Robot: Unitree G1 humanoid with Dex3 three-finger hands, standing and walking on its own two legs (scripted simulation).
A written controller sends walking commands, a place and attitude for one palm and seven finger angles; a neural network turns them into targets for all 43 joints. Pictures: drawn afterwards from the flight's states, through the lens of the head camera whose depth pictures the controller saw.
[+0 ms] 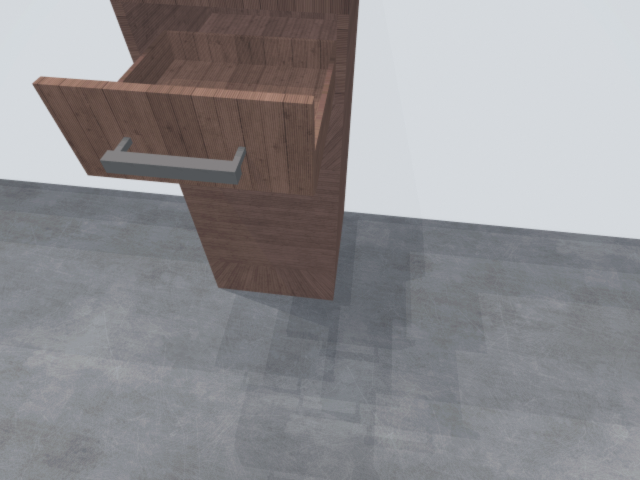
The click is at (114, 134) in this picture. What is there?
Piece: drawer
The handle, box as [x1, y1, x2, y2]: [100, 137, 245, 184]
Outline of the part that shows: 100,159 106,172 237,184 241,174 240,164 245,153 245,148 238,147 232,161 127,152 126,150 132,142 129,137 124,137 113,151 107,150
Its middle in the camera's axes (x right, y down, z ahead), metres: -0.21 -0.12 +0.56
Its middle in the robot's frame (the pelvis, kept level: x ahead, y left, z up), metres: +0.51 +0.23 +0.11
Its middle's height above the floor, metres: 0.90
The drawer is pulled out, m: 0.28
